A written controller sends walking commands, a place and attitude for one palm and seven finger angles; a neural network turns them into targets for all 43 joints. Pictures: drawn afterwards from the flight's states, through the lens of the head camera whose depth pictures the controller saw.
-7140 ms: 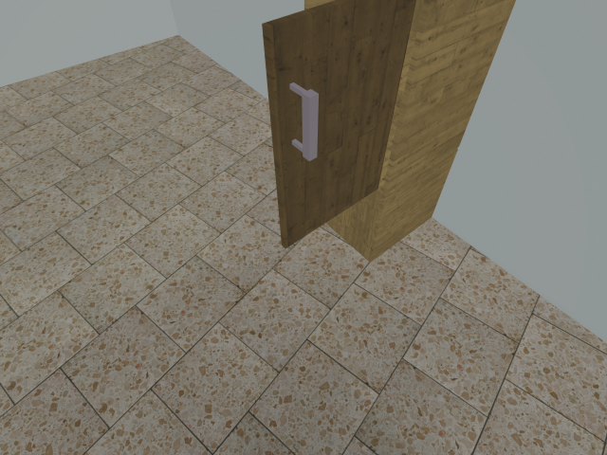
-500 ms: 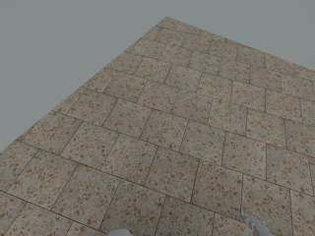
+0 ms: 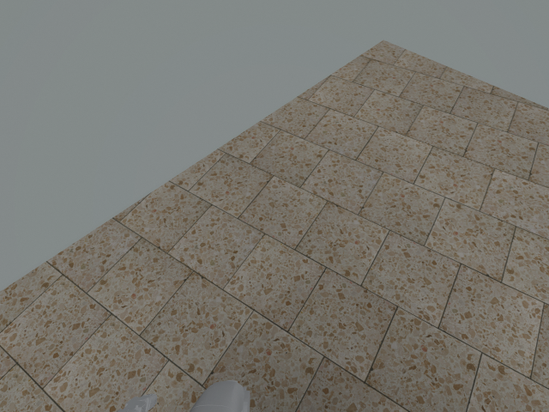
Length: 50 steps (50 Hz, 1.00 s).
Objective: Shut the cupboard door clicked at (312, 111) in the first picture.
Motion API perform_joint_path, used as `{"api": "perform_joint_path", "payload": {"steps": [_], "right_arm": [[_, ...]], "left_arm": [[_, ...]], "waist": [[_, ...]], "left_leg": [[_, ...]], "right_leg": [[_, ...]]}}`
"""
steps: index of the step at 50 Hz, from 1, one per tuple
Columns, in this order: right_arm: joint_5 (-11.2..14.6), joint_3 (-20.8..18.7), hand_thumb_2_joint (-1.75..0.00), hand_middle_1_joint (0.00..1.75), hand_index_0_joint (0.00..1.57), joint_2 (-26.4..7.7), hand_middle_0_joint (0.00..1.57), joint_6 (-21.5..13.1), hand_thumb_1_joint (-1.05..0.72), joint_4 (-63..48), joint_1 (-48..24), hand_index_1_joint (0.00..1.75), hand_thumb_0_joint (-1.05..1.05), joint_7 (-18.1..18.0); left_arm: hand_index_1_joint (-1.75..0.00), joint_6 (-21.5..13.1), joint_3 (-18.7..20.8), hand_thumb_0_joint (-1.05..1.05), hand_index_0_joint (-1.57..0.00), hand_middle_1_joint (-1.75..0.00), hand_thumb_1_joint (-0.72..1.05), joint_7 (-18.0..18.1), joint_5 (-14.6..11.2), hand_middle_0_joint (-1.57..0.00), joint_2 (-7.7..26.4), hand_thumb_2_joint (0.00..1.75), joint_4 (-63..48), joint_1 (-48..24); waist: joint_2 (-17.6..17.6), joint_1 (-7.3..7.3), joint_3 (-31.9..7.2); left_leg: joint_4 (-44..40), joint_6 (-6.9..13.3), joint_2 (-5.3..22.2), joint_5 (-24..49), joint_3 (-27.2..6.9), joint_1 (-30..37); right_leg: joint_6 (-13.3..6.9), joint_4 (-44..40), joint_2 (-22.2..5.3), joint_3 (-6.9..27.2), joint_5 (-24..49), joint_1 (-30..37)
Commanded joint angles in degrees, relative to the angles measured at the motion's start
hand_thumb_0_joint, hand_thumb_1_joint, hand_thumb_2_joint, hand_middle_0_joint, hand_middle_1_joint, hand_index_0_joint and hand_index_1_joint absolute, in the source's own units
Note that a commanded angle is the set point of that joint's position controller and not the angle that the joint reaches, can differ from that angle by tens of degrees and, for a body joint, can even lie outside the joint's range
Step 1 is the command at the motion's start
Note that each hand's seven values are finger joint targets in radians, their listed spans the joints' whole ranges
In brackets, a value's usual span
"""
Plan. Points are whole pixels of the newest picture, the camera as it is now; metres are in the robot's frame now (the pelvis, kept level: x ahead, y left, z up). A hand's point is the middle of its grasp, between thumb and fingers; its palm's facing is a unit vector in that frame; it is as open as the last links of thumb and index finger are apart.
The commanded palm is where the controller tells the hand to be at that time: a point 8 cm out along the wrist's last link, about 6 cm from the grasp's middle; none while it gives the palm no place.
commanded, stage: walk to a spot facing it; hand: left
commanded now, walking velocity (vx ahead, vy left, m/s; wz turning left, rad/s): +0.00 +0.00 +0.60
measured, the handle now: out of the picture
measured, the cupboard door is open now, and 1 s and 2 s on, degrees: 91 91 91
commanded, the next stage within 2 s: none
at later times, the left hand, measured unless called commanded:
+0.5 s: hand out of the picture +0.06 +0.25 -0.16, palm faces +0.29 -0.92 -0.27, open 7.4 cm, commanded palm none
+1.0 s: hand out of the picture -0.06 +0.19 -0.19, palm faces +0.60 -0.77 -0.22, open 7.3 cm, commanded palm none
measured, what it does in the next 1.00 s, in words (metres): steps on the spot, turning left: left foot, then right foot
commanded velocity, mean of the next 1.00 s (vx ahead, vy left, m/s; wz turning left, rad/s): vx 0.00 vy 0.00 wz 0.60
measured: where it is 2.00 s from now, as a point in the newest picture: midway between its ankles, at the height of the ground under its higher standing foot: outside the picture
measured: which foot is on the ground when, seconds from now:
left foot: up 0.00-0.18, down 0.20-0.58, up 0.60-0.98, down 1.00-1.00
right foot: down 0.00-0.20, up 0.22-0.56, down 0.58-1.00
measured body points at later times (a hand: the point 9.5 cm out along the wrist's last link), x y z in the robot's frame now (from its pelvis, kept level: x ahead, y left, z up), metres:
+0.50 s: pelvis +0.02 +0.01 +0.00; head +0.07 +0.03 +0.44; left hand +0.04 +0.30 -0.14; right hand +0.18 -0.21 -0.14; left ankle +0.00 +0.13 -0.74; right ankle +0.05 -0.14 -0.70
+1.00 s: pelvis +0.03 +0.00 -0.02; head +0.07 +0.05 +0.43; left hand -0.09 +0.23 -0.17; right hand +0.29 -0.14 -0.14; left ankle -0.02 +0.09 -0.74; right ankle +0.07 -0.13 -0.74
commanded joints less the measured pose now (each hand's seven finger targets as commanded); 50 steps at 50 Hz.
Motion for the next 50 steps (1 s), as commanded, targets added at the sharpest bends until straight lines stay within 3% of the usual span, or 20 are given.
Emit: {"api": "perform_joint_path", "payload": {"steps": [1, 5, 8, 9, 10, 11, 12, 16, 24, 27, 28, 29, 30, 31, 33, 35, 43, 47, 48, 50], "right_arm": [[0.7, 0.1, -0.90, 0.30, 0.20, -2.1, 0.20, -2.1, -0.90, -5.8, -5.3, 0.30, 0.00, 0.5], [1.0, 0.8, -0.90, 0.30, 0.20, -1.6, 0.20, -2.8, -0.90, -6.2, -6.4, 0.30, 0.00, 0.5], [0.7, 0.2, -0.90, 0.30, 0.20, -3.8, 0.20, -3.2, -0.90, -5.3, -1.2, 0.30, 0.00, 0.3], [0.4, -0.8, -0.90, 0.30, 0.20, -7.4, 0.20, -3.6, -0.90, -4.2, 3.3, 0.30, 0.00, 0.1], [0.0, -2.5, -0.90, 0.30, 0.20, -14.4, 0.20, -4.0, -0.90, -3.7, 8.1, 0.30, 0.00, -0.4], [0.3, -2.8, -0.90, 0.30, 0.20, -16.1, 0.20, -3.5, -0.90, -2.3, 10.9, 0.30, 0.00, -1.1], [0.0, -2.4, -0.90, 0.30, 0.20, -15.5, 0.20, -3.5, -0.90, -3.1, 8.9, 0.30, 0.00, -1.3], [0.0, -0.8, -0.90, 0.30, 0.20, -9.8, 0.20, -4.1, -0.90, -5.6, -0.6, 0.30, 0.00, -2.4], [-0.4, -1.6, -0.90, 0.30, 0.20, -10.8, 0.20, -3.4, -0.90, -5.7, -0.6, 0.30, 0.00, -2.0], [0.2, -1.7, -0.90, 0.30, 0.20, -10.2, 0.20, -3.1, -0.90, -6.8, -3.3, 0.30, 0.00, -1.8], [0.7, -1.6, -0.90, 0.30, 0.20, -8.3, 0.20, -3.2, -0.90, -7.3, -4.1, 0.30, 0.00, -1.6], [1.2, -1.1, -0.90, 0.30, 0.20, -3.9, 0.20, -3.3, -0.90, -8.3, -3.1, 0.30, 0.00, -1.2], [0.6, -1.3, -0.90, 0.30, 0.20, -5.9, 0.20, -3.2, -0.90, -8.7, -4.1, 0.30, 0.00, -1.0], [0.3, -1.3, -0.90, 0.30, 0.20, -6.1, 0.20, -2.9, -0.90, -8.2, -3.3, 0.30, 0.00, -0.5], [0.3, -1.6, -0.90, 0.30, 0.20, -5.3, 0.20, -1.9, -0.90, -5.5, -1.7, 0.30, 0.00, -0.2], [0.3, -0.8, -0.90, 0.30, 0.20, -3.9, 0.20, -1.8, -0.90, -5.2, -2.5, 0.30, 0.00, 0.3], [0.8, 0.7, -0.90, 0.30, 0.20, -1.8, 0.20, -2.3, -0.90, -6.3, -8.1, 0.30, 0.00, 0.6], [0.7, 0.5, -0.90, 0.30, 0.20, -3.3, 0.20, -2.8, -0.90, -5.7, -4.1, 0.30, 0.00, 0.3], [0.5, 0.0, -0.90, 0.30, 0.20, -4.9, 0.20, -3.1, -0.90, -5.1, -0.7, 0.30, 0.00, 0.3], [0.2, -2.8, -0.90, 0.30, 0.20, -16.2, 0.20, -3.7, -0.90, -3.7, 8.3, 0.30, 0.00, -0.8]], "left_arm": [[-0.30, -2.0, 3.2, 0.00, -0.20, -0.30, 0.90, 1.0, 0.4, -0.20, 11.9, 0.90, -2.5, 4.1], [-0.30, -1.8, 4.1, 0.00, -0.20, -0.30, 0.90, 0.8, 0.7, -0.20, 14.5, 0.90, -0.9, 7.1], [-0.30, -1.4, 4.3, 0.00, -0.20, -0.30, 0.90, 0.3, 0.2, -0.20, 14.2, 0.90, -1.2, 4.4], [-0.30, -1.1, 4.0, 0.00, -0.20, -0.30, 0.90, 0.0, -0.3, -0.20, 12.7, 0.90, -2.1, 3.4], [-0.30, -0.8, 3.0, 0.00, -0.20, -0.30, 0.90, -0.5, -0.8, -0.20, 8.1, 0.90, -4.8, 1.3], [-0.30, 0.0, 2.6, 0.00, -0.20, -0.30, 0.90, 0.0, -0.2, -0.20, 8.4, 0.90, -6.2, -2.9], [-0.30, 0.2, 2.8, 0.00, -0.20, -0.30, 0.90, 0.1, -0.1, -0.20, 9.0, 0.90, -6.9, -3.1], [-0.30, 0.9, 3.2, 0.00, -0.20, -0.30, 0.90, -0.6, 0.2, -0.20, 8.7, 0.90, -2.7, -1.0], [-0.30, 0.5, 2.5, 0.00, -0.20, -0.30, 0.90, -0.4, -0.3, -0.20, 7.5, 0.90, -3.6, -1.7], [-0.30, -0.3, 3.1, 0.00, -0.20, -0.30, 0.90, -0.1, -0.5, -0.20, 8.4, 0.90, -2.6, 3.5], [-0.30, -1.0, 3.7, 0.00, -0.20, -0.30, 0.90, 0.2, -0.1, -0.20, 11.0, 0.90, -2.3, 6.5], [-0.30, -1.6, 4.9, 0.00, -0.20, -0.30, 0.90, 0.8, 0.9, -0.20, 16.5, 0.90, -2.3, 7.8], [-0.30, -1.6, 4.5, 0.00, -0.20, -0.30, 0.90, 0.9, 0.7, -0.20, 18.2, 0.90, -2.7, 6.7], [-0.30, -1.5, 3.8, 0.00, -0.20, -0.30, 0.90, 1.0, 0.4, -0.20, 15.8, 0.90, -3.5, 3.5], [-0.30, -1.7, 3.0, 0.00, -0.20, -0.30, 0.90, 1.1, 0.1, -0.20, 11.6, 0.90, -4.4, -0.9], [-0.30, -2.0, 2.4, 0.00, -0.20, -0.30, 0.90, 0.9, 0.0, -0.20, 10.1, 0.90, -4.1, 0.1], [-0.30, -1.8, 3.8, 0.00, -0.20, -0.30, 0.90, 0.8, 0.7, -0.20, 13.5, 0.90, -0.9, 7.3], [-0.30, -1.4, 4.4, 0.00, -0.20, -0.30, 0.90, 0.3, 0.3, -0.20, 14.5, 0.90, -1.0, 5.4], [-0.30, -1.2, 4.3, 0.00, -0.20, -0.30, 0.90, 0.1, 0.0, -0.20, 13.8, 0.90, -1.1, 4.2], [-0.30, -0.6, 2.5, 0.00, -0.20, -0.30, 0.90, -0.4, -0.6, -0.20, 7.5, 0.90, -5.5, 0.3]], "waist": [[-11.9, 3.92, -8.2], [-14.1, 5.37, -9.0], [-11.5, 1.64, -9.7], [-2.6, -1.15, -12.5], [15.7, -3.88, -14.0], [12.4, -4.78, -14.8], [7.7, -3.48, -12.9], [8.7, 1.01, -7.4], [7.6, 0.87, -8.0], [6.9, 3.77, -8.9], [1.4, 5.50, -9.9], [-16.3, 6.04, -11.0], [-18.3, 5.93, -9.4], [-12.8, 4.06, -7.2], [-13.7, 1.27, -6.2], [-12.7, 1.48, -6.1], [-13.8, 5.16, -8.0], [-12.9, 2.29, -8.4], [-8.8, 0.13, -9.8], [17.1, -4.77, -14.3]], "left_leg": [[-11.6, -1.0, 1.6, -1.4, 3.2, -2.1], [-24.1, 0.2, 0.4, -1.7, 6.5, 3.8], [-36.9, 1.5, -0.1, 10.0, 6.7, 16.7], [-40.7, 3.8, 4.3, 21.4, 1.0, 26.8], [-43.7, 12.9, 21.5, 43.6, -23.0, 33.9], [-43.2, 18.3, 25.5, 50.1, -25.0, 32.5], [-43.9, 18.5, 24.2, 38.2, -20.9, 27.9], [-46.1, 12.4, 13.5, 28.9, -13.8, 19.9], [-44.1, 12.7, 11.7, 27.8, -17.1, 16.8], [-39.9, 10.2, 8.7, 24.5, -17.6, 9.5], [-34.9, 7.5, 5.3, 17.9, -15.5, 4.3], [-21.0, 2.5, -3.4, -0.4, -5.3, -5.4], [-6.4, 1.4, -3.2, -11.9, -3.1, -5.4], [0.8, 1.9, -1.0, -8.2, -5.2, -4.7], [5.4, 0.5, 1.0, -2.0, -3.7, -5.2], [2.4, -0.6, 1.3, 0.5, -1.2, -4.6], [-20.5, -0.1, 0.8, -1.7, 5.4, 2.3], [-32.2, 1.6, -0.5, 6.3, 7.3, 13.8], [-38.6, 2.5, 0.2, 12.9, 5.7, 21.3], [-44.5, 16.4, 24.1, 48.5, -26.6, 34.2]], "right_leg": [[-6.1, -7.4, -14.0, 4.6, 33.4, 13.4], [-6.2, -3.0, -15.9, 3.3, 40.1, 14.8], [-1.9, 4.3, -14.5, -0.8, 31.9, 6.2], [1.0, 13.1, -12.2, -3.3, 22.4, -1.9], [5.8, 27.3, -2.8, -4.3, -16.3, -18.5], [4.9, 34.8, -1.9, 3.8, -22.8, -21.0], [4.1, 37.3, -2.7, 6.0, -19.4, -20.4], [4.6, 35.5, -1.2, 7.4, -7.3, -18.8], [4.2, 14.5, 3.3, 5.4, -7.7, -7.9], [3.5, 0.2, 4.5, 4.6, 1.8, 4.5], [2.7, -8.6, 0.4, 8.9, 4.2, 11.8], [-2.5, -15.7, -15.7, 25.6, 5.1, 17.5], [-8.4, -16.0, -24.4, 30.6, 10.2, 9.9], [-9.5, -14.9, -21.3, 24.5, 9.1, 5.7], [-6.8, -12.5, -15.5, 16.3, 17.6, 5.9], [-5.7, -10.3, -12.5, 8.6, 28.3, 8.1], [-6.3, -5.1, -15.6, 3.1, 38.2, 14.7], [-3.5, 0.4, -15.6, -0.5, 32.1, 7.5], [-1.2, 6.8, -14.5, -2.3, 27.9, 2.6], [5.7, 32.0, -1.7, -1.9, -23.0, -20.7]]}}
